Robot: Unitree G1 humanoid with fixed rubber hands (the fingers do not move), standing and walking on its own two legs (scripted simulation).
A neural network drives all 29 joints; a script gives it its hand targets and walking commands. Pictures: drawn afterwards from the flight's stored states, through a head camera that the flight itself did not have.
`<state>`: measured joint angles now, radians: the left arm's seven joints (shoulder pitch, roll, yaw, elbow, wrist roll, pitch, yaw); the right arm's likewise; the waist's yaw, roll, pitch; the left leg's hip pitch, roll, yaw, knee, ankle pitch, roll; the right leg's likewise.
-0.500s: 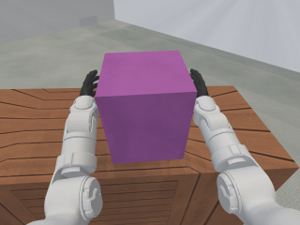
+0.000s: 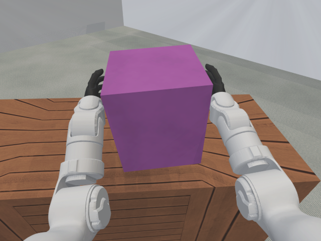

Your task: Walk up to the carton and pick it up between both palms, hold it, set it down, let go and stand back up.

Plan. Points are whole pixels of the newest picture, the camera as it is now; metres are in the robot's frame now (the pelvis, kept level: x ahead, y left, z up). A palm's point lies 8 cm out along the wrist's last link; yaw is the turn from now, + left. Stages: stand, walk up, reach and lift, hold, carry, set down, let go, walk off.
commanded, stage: reach and lift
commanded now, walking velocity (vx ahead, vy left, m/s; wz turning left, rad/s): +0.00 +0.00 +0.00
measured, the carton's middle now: (156, 108) +0.41 +0.00 +0.18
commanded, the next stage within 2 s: hold in 0.64 s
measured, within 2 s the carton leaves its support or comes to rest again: neither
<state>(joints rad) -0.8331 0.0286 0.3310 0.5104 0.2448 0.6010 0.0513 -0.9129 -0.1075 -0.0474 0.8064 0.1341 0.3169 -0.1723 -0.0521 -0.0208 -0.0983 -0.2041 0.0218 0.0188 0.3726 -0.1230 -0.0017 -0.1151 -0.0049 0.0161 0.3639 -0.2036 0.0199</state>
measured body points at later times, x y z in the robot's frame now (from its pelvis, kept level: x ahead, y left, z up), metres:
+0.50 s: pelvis +0.00 +0.00 +0.00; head -0.06 +0.01 +0.45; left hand +0.40 +0.16 +0.23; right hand +0.41 -0.15 +0.24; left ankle +0.05 +0.12 -0.75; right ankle +0.00 -0.13 -0.75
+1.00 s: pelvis +0.00 +0.00 +0.00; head -0.08 +0.01 +0.44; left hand +0.39 +0.16 +0.26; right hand +0.40 -0.15 +0.27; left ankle +0.05 +0.12 -0.75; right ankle +0.00 -0.13 -0.75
